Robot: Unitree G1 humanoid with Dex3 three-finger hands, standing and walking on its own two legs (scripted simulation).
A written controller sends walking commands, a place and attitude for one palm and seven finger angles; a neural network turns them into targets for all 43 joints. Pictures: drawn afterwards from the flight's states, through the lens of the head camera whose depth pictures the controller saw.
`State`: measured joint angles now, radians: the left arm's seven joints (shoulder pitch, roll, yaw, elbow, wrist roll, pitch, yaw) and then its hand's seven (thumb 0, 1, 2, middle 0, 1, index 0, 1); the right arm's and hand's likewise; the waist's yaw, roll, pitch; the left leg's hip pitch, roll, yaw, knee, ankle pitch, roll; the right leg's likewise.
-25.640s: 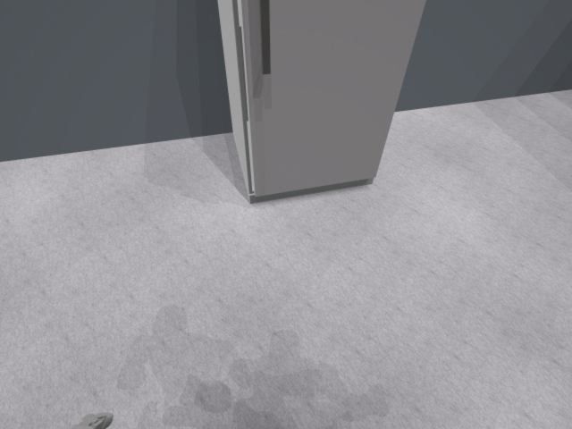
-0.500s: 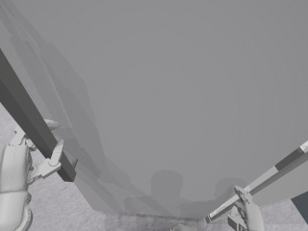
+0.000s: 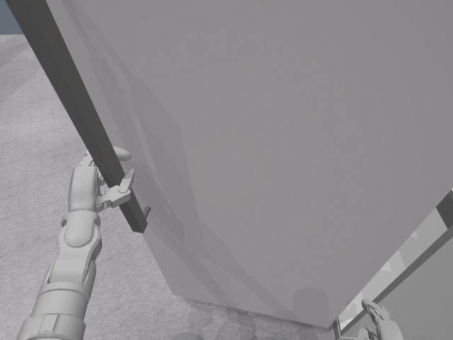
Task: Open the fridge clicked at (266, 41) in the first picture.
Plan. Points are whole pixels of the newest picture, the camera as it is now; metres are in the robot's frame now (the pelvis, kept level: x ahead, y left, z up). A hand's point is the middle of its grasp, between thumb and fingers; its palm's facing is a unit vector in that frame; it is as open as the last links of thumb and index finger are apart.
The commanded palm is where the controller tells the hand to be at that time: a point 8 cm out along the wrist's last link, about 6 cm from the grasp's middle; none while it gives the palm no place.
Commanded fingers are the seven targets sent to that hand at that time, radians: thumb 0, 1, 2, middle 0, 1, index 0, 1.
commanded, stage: stop walking and hold the door back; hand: left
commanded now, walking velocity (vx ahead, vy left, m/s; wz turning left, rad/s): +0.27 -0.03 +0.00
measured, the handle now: (108, 142) +0.37 +0.23 +0.18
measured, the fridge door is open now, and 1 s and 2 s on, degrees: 82 76 75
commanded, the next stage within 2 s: loosen the grip on the handle in 0.92 s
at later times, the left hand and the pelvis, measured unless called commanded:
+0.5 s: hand (136, 162) +0.39 +0.21 +0.11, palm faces +0.21 -0.94 -0.27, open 5.8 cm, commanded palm +0.36 +0.28 +0.10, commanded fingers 0.00 0.90 0.90 -0.45 -1.40 -0.45 -1.40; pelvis -0.04 +0.01 -0.01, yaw -3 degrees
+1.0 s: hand (134, 166) +0.39 +0.21 +0.11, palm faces +0.14 -0.96 -0.23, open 6.0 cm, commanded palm +0.36 +0.27 +0.11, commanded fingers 0.00 0.90 0.90 -0.45 -1.40 -0.45 -1.40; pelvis -0.02 +0.04 +0.00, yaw -6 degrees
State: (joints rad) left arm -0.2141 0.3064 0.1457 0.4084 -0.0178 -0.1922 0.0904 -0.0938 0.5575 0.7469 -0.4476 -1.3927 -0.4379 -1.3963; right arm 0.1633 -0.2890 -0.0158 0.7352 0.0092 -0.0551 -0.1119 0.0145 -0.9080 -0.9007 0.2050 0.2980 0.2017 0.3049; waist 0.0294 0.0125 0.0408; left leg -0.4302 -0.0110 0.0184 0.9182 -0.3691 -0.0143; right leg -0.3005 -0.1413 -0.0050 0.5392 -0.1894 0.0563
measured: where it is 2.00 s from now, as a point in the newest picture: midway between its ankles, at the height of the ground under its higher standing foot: outside the picture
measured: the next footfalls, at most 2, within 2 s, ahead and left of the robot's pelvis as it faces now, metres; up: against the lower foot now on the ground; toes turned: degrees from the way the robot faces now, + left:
left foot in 0.08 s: +0.05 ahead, +0.14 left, +0.00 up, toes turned +4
right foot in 0.34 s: +0.03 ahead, -0.09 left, +0.00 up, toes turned -8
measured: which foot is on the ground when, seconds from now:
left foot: up 0.00-0.06, down 0.08-0.36, up 0.38-0.64, down 0.66-1.00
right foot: down 0.00-0.10, up 0.12-0.32, down 0.34-1.00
